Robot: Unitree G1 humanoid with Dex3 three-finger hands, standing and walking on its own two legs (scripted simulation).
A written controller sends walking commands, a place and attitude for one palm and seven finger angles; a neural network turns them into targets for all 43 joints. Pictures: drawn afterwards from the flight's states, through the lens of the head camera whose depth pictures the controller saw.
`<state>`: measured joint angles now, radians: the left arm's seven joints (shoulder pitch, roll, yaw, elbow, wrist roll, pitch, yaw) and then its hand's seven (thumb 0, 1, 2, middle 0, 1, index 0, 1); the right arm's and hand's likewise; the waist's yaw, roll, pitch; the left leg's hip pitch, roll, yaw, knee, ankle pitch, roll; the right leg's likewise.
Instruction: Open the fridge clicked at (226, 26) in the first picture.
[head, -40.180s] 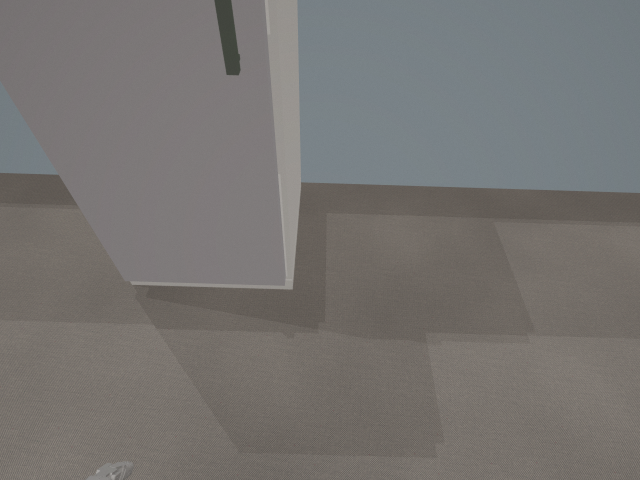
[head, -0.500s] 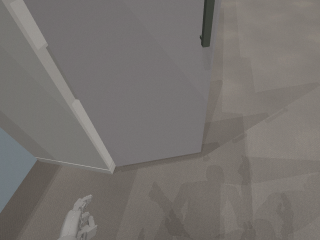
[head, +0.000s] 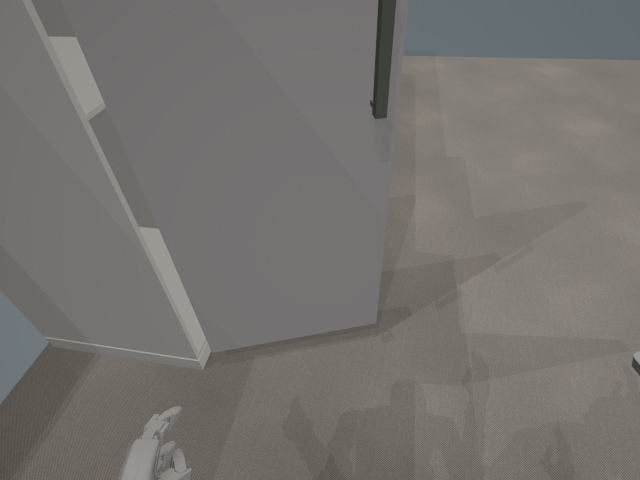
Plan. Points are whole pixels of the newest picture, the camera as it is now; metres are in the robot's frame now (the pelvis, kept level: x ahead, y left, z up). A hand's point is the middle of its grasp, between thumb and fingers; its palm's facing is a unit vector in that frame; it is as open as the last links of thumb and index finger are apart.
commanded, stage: stop stepping back and stand still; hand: right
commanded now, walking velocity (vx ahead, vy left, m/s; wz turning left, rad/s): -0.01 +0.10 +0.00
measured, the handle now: (381, 34) +0.77 -0.06 +0.28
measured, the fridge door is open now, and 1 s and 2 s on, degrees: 69 69 69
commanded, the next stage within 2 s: let the arm hang, fingers relaxed in 0.52 s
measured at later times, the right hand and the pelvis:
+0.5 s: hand (616, 318) +0.24 -0.26 +0.17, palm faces +0.39 +0.79 -0.47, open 7.4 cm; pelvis +0.04 +0.00 +0.01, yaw +0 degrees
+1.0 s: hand out of the picture +0.02 -0.19 -0.17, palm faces +0.04 +0.99 -0.16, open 7.0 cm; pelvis +0.01 -0.01 +0.01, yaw -2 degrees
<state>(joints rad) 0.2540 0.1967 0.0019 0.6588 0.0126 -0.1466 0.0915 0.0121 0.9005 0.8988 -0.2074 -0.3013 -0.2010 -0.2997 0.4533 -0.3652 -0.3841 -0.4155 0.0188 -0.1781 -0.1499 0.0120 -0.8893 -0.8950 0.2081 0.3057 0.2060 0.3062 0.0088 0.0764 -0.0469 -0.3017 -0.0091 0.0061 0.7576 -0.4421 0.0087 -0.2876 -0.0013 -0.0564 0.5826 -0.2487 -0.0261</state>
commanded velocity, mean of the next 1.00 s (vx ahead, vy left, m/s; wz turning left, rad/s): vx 0.00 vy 0.00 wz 0.00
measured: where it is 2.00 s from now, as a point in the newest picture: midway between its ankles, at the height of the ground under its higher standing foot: outside the picture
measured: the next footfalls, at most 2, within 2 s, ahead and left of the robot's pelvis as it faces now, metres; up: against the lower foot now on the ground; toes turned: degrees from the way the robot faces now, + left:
none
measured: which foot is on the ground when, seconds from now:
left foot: down 0.00-1.00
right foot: down 0.00-1.00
